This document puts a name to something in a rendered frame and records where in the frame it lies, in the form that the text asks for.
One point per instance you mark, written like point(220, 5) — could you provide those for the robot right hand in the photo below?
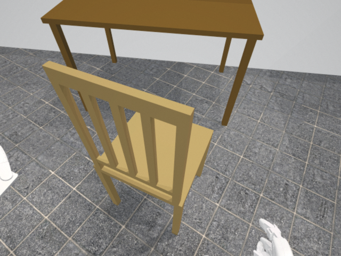
point(279, 245)

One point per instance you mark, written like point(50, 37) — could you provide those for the chair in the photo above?
point(159, 151)

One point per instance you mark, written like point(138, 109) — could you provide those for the table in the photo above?
point(218, 18)

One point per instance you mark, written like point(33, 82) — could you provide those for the robot left hand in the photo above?
point(7, 177)

